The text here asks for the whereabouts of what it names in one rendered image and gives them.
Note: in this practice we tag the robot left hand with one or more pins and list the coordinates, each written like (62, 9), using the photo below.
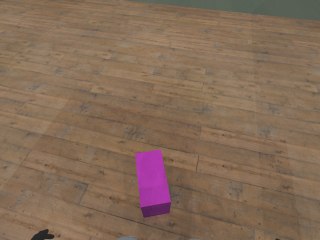
(42, 235)

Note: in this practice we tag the carton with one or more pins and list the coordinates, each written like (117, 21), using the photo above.
(152, 184)

